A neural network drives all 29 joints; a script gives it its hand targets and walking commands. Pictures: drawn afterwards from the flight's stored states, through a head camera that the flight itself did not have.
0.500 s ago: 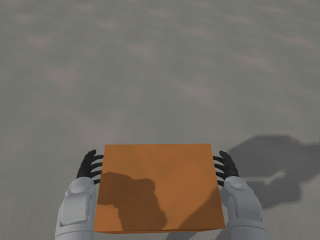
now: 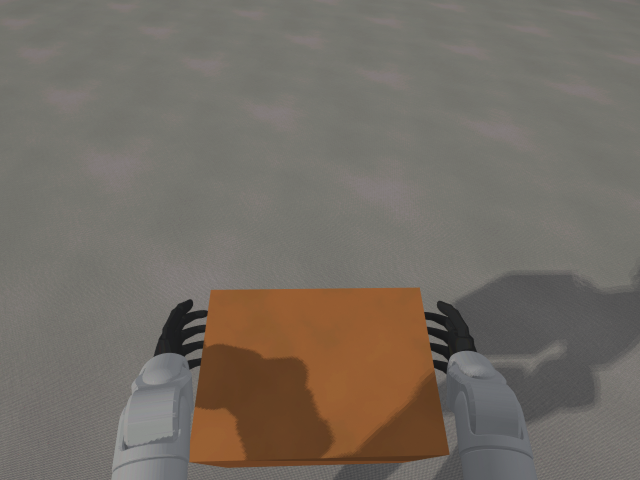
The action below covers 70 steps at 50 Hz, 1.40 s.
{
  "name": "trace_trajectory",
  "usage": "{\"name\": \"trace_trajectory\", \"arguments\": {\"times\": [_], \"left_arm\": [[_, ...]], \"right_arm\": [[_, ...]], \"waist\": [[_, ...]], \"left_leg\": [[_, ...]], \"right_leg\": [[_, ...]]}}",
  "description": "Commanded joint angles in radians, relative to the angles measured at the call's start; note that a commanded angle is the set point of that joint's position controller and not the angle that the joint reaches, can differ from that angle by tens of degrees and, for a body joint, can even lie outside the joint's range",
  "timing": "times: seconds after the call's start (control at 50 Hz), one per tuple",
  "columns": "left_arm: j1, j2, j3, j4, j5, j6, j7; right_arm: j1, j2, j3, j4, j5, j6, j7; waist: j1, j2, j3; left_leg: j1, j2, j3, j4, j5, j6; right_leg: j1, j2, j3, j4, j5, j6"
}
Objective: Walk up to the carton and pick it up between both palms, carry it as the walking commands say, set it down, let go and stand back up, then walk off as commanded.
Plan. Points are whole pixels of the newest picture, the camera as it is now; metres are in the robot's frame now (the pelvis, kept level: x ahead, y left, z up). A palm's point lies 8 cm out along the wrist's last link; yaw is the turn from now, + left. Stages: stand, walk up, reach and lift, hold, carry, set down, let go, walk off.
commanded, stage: carry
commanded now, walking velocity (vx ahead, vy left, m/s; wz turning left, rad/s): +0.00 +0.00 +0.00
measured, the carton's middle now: (316, 384) +0.29 +0.00 -0.08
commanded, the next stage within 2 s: hold in 0.38 s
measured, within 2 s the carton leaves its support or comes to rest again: neither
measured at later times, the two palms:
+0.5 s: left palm (164, 350) +0.28 +0.19 +0.04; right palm (453, 342) +0.28 -0.17 +0.04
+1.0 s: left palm (155, 324) +0.32 +0.21 +0.04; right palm (436, 323) +0.31 -0.16 +0.04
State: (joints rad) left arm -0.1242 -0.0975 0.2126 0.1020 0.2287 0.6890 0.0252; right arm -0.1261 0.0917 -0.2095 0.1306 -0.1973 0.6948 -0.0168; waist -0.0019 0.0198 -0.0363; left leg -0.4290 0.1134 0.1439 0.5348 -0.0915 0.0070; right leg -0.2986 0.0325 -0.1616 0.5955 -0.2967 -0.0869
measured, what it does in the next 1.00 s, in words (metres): shifts its weight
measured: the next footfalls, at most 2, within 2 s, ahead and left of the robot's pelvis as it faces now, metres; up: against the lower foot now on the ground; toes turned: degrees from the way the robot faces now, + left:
none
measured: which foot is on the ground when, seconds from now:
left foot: down 0.00-1.00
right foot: down 0.00-1.00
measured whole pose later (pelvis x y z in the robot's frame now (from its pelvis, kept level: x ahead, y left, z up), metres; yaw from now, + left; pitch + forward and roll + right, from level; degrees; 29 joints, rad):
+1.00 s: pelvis +0.06 +0.03 +0.02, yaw -9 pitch -8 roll +0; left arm -0.08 -0.13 0.28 0.13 0.25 0.70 0.00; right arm -0.14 0.06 -0.24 0.31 -0.19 0.64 0.07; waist 0.11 -0.01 0.00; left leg -0.08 -0.02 0.03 0.38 -0.16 0.02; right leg 0.02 0.03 0.02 0.39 -0.27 -0.03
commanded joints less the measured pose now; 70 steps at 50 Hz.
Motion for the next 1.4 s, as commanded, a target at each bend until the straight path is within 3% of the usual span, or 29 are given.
{"name": "trace_trajectory", "arguments": {"times": [0.0, 0.36, 0.38, 0.4, 0.42, 0.46, 0.54, 0.6, 0.64, 0.7, 0.8, 0.82, 0.9, 1.0, 1.14, 1.28, 1.38], "left_arm": [[-0.556, -0.833, -0.690, -0.101, -0.290, -0.044, -0.299], [-0.555, -0.820, -0.692, -0.126, -0.301, -0.037, -0.293], [-0.645, -0.708, -0.647, -0.166, -0.300, -0.068, -0.280], [-0.618, -0.695, -0.643, -0.177, -0.289, -0.066, -0.276], [-0.624, -0.675, -0.633, -0.179, -0.285, -0.065, -0.275], [-0.739, -0.626, -0.547, -0.137, -0.256, -0.048, -0.269], [-0.823, -0.608, -0.429, 0.034, -0.247, -0.017, -0.318], [-0.825, -0.736, -0.450, 0.103, -0.254, 0.002, -0.348], [-0.816, -0.795, -0.467, 0.126, -0.258, 0.012, -0.360], [-0.747, -0.870, -0.500, 0.117, -0.264, 0.026, -0.359], [-0.610, -0.934, -0.565, -0.001, -0.275, 0.043, -0.329], [-0.560, -0.860, -0.541, 0.014, -0.272, 0.039, -0.326], [-0.510, -0.840, -0.512, -0.043, -0.254, 0.002, -0.297], [-0.502, -0.817, -0.506, -0.064, -0.240, -0.056, -0.258], [-0.611, -0.803, -0.468, 0.095, -0.212, -0.150, -0.267], [-0.650, -0.781, -0.412, 0.204, -0.182, -0.246, -0.290], [-0.697, -0.766, -0.401, 0.236, -0.177, -0.300, -0.304]], "right_arm": [[-0.597, 0.844, 0.719, -0.156, 0.289, -0.063, 0.292], [-0.582, 0.825, 0.707, -0.174, 0.283, -0.054, 0.280], [-0.689, 0.863, 0.720, -0.219, 0.312, -0.086, 0.256], [-0.663, 0.862, 0.715, -0.205, 0.305, -0.086, 0.243], [-0.673, 0.860, 0.711, -0.204, 0.299, -0.089, 0.236], [-0.816, 0.857, 0.660, -0.104, 0.283, -0.084, 0.231], [-0.828, 0.888, 0.530, 0.096, 0.223, -0.080, 0.221], [-0.811, 0.917, 0.456, 0.152, 0.201, -0.071, 0.236], [-0.784, 0.917, 0.418, 0.173, 0.187, -0.064, 0.241], [-0.737, 0.927, 0.432, 0.158, 0.199, -0.052, 0.255], [-0.677, 0.930, 0.551, 0.055, 0.239, -0.031, 0.285], [-0.655, 0.833, 0.508, 0.070, 0.265, -0.059, 0.316], [-0.649, 0.806, 0.544, 0.016, 0.259, -0.100, 0.346], [-0.677, 0.778, 0.572, 0.012, 0.254, -0.178, 0.368], [-0.690, 0.761, 0.479, 0.164, 0.153, -0.282, 0.357], [-0.705, 0.808, 0.432, 0.280, 0.114, -0.348, 0.334], [-0.751, 0.840, 0.429, 0.312, 0.108, -0.380, 0.316]], "waist": [[0.002, -0.007, -0.336], [0.002, -0.003, -0.352], [0.117, -0.157, -0.495], [0.110, -0.155, -0.449], [0.123, -0.123, -0.433], [0.173, -0.094, -0.374], [0.143, -0.028, -0.279], [0.076, 0.065, -0.291], [0.032, 0.081, -0.274], [0.018, 0.102, -0.239], [0.048, 0.068, -0.219], [0.075, 0.097, -0.226], [0.125, 0.012, -0.181], [0.166, 0.006, -0.199], [0.109, 0.026, -0.247], [0.097, -0.009, -0.384], [0.100, -0.025, -0.465]], "left_leg": [[0.199, 0.055, -0.111, -0.056, -0.086, 0.035], [0.198, 0.060, -0.112, -0.054, -0.066, 0.030], [0.382, -0.180, -0.198, 0.005, 0.064, 0.037], [0.410, -0.176, -0.201, 0.015, 0.102, 0.037], [0.378, -0.178, -0.201, 0.011, 0.093, 0.036], [0.336, -0.185, -0.191, 0.025, 0.010, 0.034], [0.305, -0.194, -0.179, 0.012, -0.133, 0.015], [0.327, -0.190, -0.195, -0.024, -0.119, -0.010], [0.349, -0.190, -0.209, -0.043, -0.074, -0.020], [0.363, -0.191, -0.233, -0.080, 0.043, -0.029], [0.404, -0.186, -0.268, -0.124, 0.294, -0.040], [0.557, -0.149, -0.254, -0.160, 0.290, -0.008], [0.546, -0.147, -0.252, -0.190, 0.250, 0.006], [0.569, -0.153, -0.240, -0.168, 0.228, 0.004], [0.531, -0.155, -0.237, -0.072, 0.231, -0.013], [0.430, -0.165, -0.237, 0.037, 0.342, -0.007], [0.312, -0.180, -0.224, 0.097, 0.311, -0.002]], "right_leg": [[-0.009, -0.181, 0.213, -0.199, 0.074, 0.020], [0.003, -0.170, 0.213, -0.192, 0.103, 0.018], [0.089, -0.040, 0.318, -0.241, 0.107, 0.077], [0.044, -0.049, 0.331, -0.249, 0.130, 0.082], [0.069, -0.049, 0.338, -0.255, 0.128, 0.083], [0.018, -0.057, 0.350, -0.262, -0.010, 0.072], [-0.036, -0.074, 0.346, -0.290, -0.170, 0.074], [0.007, -0.057, 0.316, -0.281, -0.079, 0.072], [0.022, -0.045, 0.300, -0.276, -0.006, 0.068], [0.067, -0.022, 0.282, -0.267, 0.131, 0.063], [0.150, 0.011, 0.288, -0.276, 0.283, 0.069], [0.119, 0.015, 0.270, -0.294, 0.291, 0.033], [0.158, 0.029, 0.276, -0.301, 0.242, 0.027], [0.112, 0.041, 0.285, -0.275, 0.177, 0.016], [-0.053, 0.047, 0.279, -0.204, 0.126, 0.008], [-0.163, 0.051, 0.276, -0.118, 0.203, 0.022], [-0.214, 0.055, 0.275, -0.060, 0.219, 0.031]]}}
